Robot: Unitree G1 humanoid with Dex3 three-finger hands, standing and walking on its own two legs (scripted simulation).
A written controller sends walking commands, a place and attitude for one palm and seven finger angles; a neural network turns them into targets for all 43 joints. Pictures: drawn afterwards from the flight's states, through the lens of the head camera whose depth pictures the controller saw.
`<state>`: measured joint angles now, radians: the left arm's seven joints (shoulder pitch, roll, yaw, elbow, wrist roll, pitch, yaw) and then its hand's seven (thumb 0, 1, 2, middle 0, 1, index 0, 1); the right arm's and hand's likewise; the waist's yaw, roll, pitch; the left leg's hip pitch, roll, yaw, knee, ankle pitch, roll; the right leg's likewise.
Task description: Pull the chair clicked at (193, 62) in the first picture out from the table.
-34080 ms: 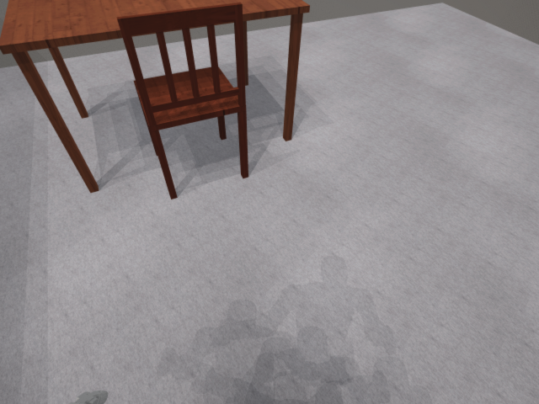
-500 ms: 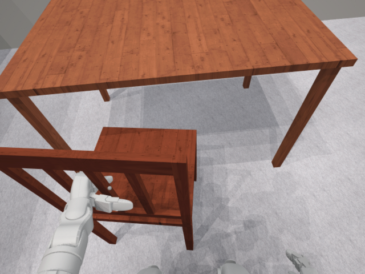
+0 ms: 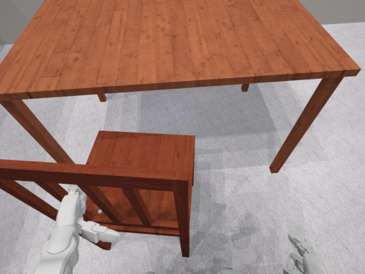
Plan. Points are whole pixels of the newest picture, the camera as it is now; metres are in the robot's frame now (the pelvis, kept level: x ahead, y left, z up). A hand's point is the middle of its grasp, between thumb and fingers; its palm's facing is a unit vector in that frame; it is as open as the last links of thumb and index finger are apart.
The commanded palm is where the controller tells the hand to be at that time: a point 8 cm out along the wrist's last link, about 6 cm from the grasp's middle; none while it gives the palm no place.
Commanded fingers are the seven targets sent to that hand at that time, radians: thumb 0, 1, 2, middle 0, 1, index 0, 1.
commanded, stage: draw the fingers out of the gap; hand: left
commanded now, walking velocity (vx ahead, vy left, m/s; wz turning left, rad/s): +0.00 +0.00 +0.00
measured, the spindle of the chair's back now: (104, 204) +0.29 +0.21 -0.07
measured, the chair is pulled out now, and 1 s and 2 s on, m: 0.17 0.17 0.17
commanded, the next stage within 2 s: draw the hand back to the body in 0.58 s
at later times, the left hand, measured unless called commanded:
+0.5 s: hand (87, 260) +0.17 +0.20 -0.03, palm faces +0.16 -0.97 -0.18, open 17.4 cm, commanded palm +0.13 +0.25 -0.01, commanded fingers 0.00 -0.55 0.20 0.00 0.00 0.00 0.00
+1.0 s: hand (71, 256) +0.16 +0.20 +0.05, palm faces +0.13 -0.99 -0.10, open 17.5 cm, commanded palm +0.11 +0.26 +0.05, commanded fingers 0.00 -0.55 0.20 0.00 0.00 0.00 0.00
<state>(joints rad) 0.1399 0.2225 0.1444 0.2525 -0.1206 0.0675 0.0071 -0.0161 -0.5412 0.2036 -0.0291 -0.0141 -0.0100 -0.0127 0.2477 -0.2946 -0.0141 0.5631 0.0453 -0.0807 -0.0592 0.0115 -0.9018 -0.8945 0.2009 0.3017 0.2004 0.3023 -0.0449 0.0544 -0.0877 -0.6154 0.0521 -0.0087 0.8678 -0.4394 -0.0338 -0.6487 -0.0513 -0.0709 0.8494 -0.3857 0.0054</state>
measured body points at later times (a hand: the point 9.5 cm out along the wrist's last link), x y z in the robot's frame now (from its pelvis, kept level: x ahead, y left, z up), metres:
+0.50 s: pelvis +0.01 +0.02 -0.02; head +0.05 +0.02 +0.43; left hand +0.16 +0.25 -0.02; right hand +0.20 -0.21 -0.09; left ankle -0.01 +0.14 -0.70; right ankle +0.02 -0.12 -0.70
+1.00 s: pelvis -0.02 +0.01 -0.04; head +0.03 +0.01 +0.40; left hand +0.15 +0.25 +0.05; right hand +0.18 -0.21 -0.12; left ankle -0.01 +0.14 -0.70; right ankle +0.02 -0.12 -0.70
